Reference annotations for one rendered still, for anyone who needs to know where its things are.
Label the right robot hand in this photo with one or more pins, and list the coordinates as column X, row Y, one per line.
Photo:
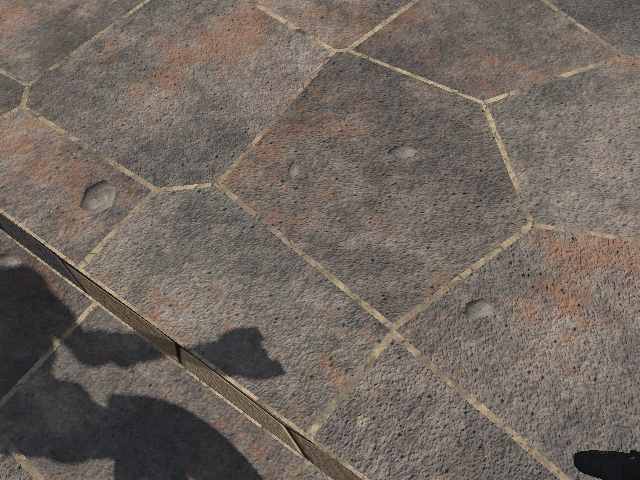
column 609, row 465

